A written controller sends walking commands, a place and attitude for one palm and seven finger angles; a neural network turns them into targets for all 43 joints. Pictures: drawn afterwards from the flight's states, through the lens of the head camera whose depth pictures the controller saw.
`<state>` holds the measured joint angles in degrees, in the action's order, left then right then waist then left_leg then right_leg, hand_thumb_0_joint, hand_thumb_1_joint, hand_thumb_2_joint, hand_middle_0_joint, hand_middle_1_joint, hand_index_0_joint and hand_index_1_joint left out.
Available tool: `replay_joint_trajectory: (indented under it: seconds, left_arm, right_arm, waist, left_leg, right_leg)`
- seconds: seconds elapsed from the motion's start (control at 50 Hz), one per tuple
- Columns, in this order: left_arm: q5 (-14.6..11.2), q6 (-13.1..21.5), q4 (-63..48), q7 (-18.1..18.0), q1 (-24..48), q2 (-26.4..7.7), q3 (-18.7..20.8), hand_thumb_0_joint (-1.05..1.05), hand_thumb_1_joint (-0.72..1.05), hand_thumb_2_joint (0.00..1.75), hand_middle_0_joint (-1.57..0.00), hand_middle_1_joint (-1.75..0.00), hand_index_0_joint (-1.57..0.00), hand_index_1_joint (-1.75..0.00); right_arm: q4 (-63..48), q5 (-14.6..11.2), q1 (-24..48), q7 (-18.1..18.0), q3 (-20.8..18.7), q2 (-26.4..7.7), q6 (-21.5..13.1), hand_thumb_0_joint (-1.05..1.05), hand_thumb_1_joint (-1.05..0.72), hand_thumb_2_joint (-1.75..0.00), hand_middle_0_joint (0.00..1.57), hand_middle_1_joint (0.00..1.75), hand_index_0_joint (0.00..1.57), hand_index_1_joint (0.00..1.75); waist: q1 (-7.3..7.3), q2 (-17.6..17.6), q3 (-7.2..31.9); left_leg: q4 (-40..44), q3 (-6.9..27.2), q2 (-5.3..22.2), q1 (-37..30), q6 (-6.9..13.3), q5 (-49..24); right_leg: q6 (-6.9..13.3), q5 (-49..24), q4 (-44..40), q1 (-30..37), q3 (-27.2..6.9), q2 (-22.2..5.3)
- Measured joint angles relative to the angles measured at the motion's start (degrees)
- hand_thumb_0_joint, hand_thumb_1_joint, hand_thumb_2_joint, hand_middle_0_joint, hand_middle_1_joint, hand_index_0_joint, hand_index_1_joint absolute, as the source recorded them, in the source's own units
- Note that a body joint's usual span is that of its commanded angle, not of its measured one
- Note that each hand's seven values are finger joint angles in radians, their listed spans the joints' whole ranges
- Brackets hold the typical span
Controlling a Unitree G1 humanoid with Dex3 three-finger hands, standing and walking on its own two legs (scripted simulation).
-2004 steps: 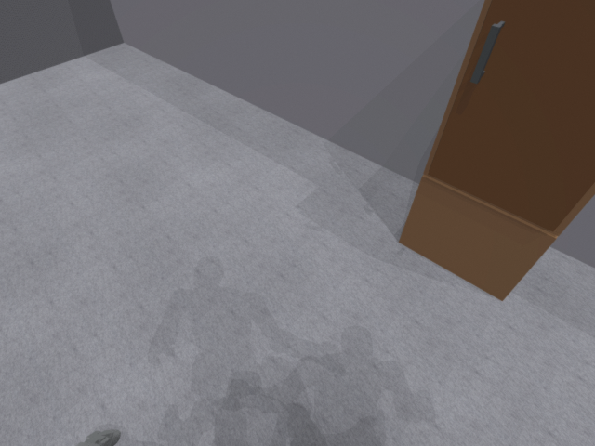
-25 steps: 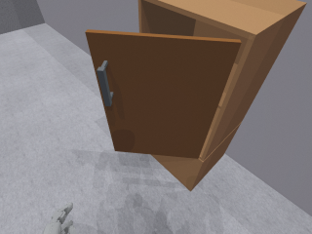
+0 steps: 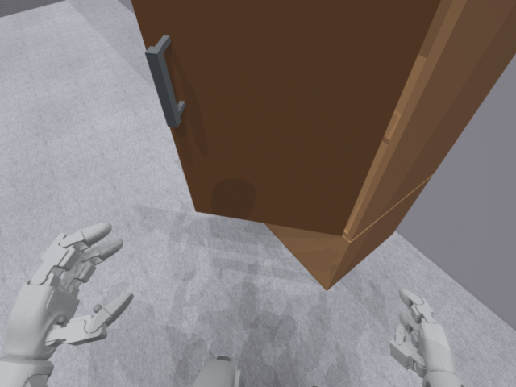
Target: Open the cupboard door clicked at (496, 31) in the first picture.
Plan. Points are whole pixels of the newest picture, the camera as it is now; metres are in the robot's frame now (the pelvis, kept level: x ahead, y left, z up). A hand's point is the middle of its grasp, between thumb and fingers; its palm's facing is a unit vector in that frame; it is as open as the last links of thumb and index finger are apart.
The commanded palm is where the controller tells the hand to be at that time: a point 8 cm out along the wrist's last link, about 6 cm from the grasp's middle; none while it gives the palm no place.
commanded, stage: raise the hand with hooked fingers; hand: left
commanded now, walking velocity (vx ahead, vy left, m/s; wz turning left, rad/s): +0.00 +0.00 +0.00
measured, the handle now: (169, 83) +0.54 +0.21 +0.16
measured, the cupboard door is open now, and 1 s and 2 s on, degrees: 41 41 41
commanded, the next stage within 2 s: move the hooked fingers beside the handle in 1.46 s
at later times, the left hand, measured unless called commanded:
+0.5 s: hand (69, 251) +0.25 +0.27 +0.11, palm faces -0.09 -0.99 -0.07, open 12.8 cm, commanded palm +0.23 +0.33 +0.13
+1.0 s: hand (6, 170) +0.31 +0.34 +0.19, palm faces -0.01 -1.00 -0.08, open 14.0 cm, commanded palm +0.28 +0.37 +0.19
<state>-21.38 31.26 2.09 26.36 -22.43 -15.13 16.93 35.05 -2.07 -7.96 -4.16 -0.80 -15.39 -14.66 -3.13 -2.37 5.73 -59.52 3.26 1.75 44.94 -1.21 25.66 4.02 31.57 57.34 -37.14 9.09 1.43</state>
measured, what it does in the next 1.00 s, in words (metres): rises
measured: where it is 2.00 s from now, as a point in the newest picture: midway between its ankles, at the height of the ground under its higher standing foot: outside the picture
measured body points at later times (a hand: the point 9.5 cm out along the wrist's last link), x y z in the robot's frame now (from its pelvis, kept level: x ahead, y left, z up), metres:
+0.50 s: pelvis -0.01 +0.05 +0.04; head +0.01 +0.06 +0.48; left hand +0.25 +0.32 +0.12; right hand +0.13 -0.22 -0.03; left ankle +0.04 +0.14 -0.67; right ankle -0.02 -0.07 -0.67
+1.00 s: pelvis +0.00 +0.07 +0.05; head +0.01 +0.07 +0.50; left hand +0.30 +0.39 +0.20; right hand +0.16 -0.17 -0.01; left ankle +0.04 +0.14 -0.67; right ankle -0.02 -0.07 -0.67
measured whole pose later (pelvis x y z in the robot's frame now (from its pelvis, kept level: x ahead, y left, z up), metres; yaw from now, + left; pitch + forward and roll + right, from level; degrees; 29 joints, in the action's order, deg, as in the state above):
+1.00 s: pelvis +0.00 +0.07 +0.05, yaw -3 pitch +2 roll -2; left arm -18.9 1.3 16.1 26.8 7.6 -28.2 25.2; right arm 34.9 -3.5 -14.6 -6.7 4.8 -14.8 -14.0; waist -1.6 -1.5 1.8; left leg -36.6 -0.6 -1.9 22.5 3.7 15.9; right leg -0.9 18.8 33.0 -15.8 3.2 -1.0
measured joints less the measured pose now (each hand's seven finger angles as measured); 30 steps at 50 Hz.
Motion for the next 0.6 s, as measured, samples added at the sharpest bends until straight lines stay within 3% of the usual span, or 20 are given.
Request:
replay_joint_trajectory:
  seconds: [0.08, 0.14, 0.24, 0.3, 0.4, 0.46, 0.54, 0.6]
  left_arm:
    - [0.5, -11.3, 5.9, 5.3, 7.2, -3.5, -0.6, 0.01, 0.26, 0.63, -0.24, -0.71, -0.24, -0.71]
    - [-0.5, -16.8, 5.6, 3.8, 6.1, -4.4, 1.6, 0.01, 0.19, 0.60, -0.25, -0.75, -0.25, -0.76]
    - [-2.7, -14.4, 1.4, -2.4, 2.6, -2.9, 6.3, 0.01, 0.08, 0.55, -0.26, -0.83, -0.26, -0.83]
    - [-2.2, -12.9, 2.4, -2.9, 3.8, -2.8, 6.1, 0.00, 0.01, 0.52, -0.27, -0.87, -0.26, -0.88]
    - [0.1, -15.8, 5.9, -1.0, 6.7, -4.1, 2.3, 0.00, -0.11, 0.47, -0.27, -0.95, -0.27, -0.95]
    - [1.4, -16.9, 4.7, -2.0, 8.2, -5.0, 1.1, 0.00, -0.18, 0.44, -0.28, -0.99, -0.28, -1.00]
    - [1.1, -16.4, 2.2, -4.7, 11.0, -5.9, 2.5, 0.00, -0.27, 0.40, -0.29, -1.05, -0.29, -1.06]
    - [0.9, -18.5, 3.1, -5.1, 14.3, -6.9, 4.0, -0.01, -0.34, 0.37, -0.29, -1.10, -0.29, -1.10]
  right_arm:
    - [0.0, -0.9, -1.3, -0.3, 2.0, 1.8, 1.4, 0.01, -0.90, -0.89, 0.20, 0.30, 0.20, 0.30]
    - [-1.0, -0.8, -4.3, -0.2, 2.1, 2.7, 2.3, 0.02, -0.90, -0.89, 0.20, 0.30, 0.20, 0.30]
    - [-1.0, -0.8, -9.5, -0.1, 0.3, 1.7, 2.0, 0.02, -0.90, -0.89, 0.20, 0.30, 0.20, 0.30]
    - [0.0, -1.1, -10.7, -0.4, -0.4, -0.2, 1.6, 0.02, -0.90, -0.89, 0.20, 0.30, 0.20, 0.30]
    - [0.6, -1.6, -9.8, -1.5, -0.3, -2.1, 0.2, 0.02, -0.90, -0.89, 0.20, 0.30, 0.20, 0.30]
    - [0.3, -1.4, -8.8, -2.0, 0.3, -1.5, -0.9, 0.02, -0.90, -0.89, 0.20, 0.30, 0.20, 0.30]
    - [-0.5, -1.2, -7.8, -1.7, 1.8, 0.1, -1.8, 0.02, -0.90, -0.89, 0.20, 0.30, 0.20, 0.30]
    - [-1.0, -1.3, -7.2, -1.3, 3.1, 1.1, -1.6, 0.02, -0.90, -0.89, 0.20, 0.30, 0.20, 0.30]
  waist:
    - [2.09, -0.3, -1.1]
    - [3.74, 0.2, -1.0]
    - [3.98, 0.8, 0.0]
    - [3.67, 0.6, 0.1]
    - [3.54, 0.5, -1.3]
    - [3.62, 1.2, -2.0]
    - [3.55, 1.9, -2.0]
    - [3.05, 1.8, -1.7]
  left_leg:
    - [3.1, -1.9, 0.1, -1.7, 0.1, -1.8]
    - [7.0, -3.5, 0.0, -4.8, 0.3, -3.2]
    - [11.0, -4.0, -0.3, -8.8, 0.7, -4.3]
    - [11.2, -3.7, -0.7, -9.0, 1.5, -4.7]
    - [11.7, -3.8, -1.3, -9.9, 2.9, -5.4]
    - [12.8, -4.1, -1.7, -11.5, 3.5, -5.9]
    - [14.3, -4.4, -2.2, -14.1, 4.0, -6.4]
    - [15.4, -4.3, -2.6, -15.7, 4.4, -6.8]
  right_leg:
    - [-0.6, -1.7, -1.5, 0.2, -1.9, -0.1]
    - [-1.2, -3.4, -4.3, 2.0, -4.1, -0.1]
    - [-1.6, -5.5, -8.5, 5.3, -6.2, 0.3]
    - [-2.2, -6.1, -9.6, 6.2, -5.9, 0.0]
    - [-3.2, -7.4, -11.3, 7.7, -5.9, -0.5]
    - [-3.7, -8.3, -12.7, 9.4, -6.2, -0.9]
    - [-4.2, -9.0, -14.6, 12.2, -6.4, -1.3]
    - [-4.6, -9.6, -16.2, 14.1, -6.4, -1.7]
